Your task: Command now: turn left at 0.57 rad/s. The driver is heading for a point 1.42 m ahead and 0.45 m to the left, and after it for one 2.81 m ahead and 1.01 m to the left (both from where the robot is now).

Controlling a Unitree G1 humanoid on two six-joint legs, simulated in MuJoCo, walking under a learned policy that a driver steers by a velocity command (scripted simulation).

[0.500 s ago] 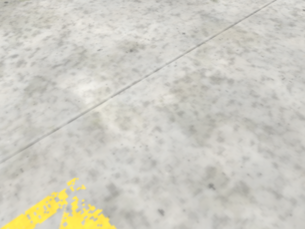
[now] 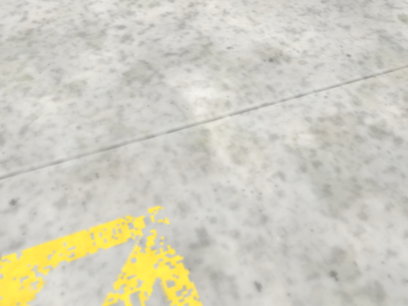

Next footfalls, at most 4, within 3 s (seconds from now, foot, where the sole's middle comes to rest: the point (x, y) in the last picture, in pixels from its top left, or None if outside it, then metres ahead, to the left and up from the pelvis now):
0.24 right None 0.08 -0.15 -0.78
0.66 left None -0.01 0.11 -0.78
1.08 right None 0.10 -0.09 -0.78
2.68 right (153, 304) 0.45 0.13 -0.78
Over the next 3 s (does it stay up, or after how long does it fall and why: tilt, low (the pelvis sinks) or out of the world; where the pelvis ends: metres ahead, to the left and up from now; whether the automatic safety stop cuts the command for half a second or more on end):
stays up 0.39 0.19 0.00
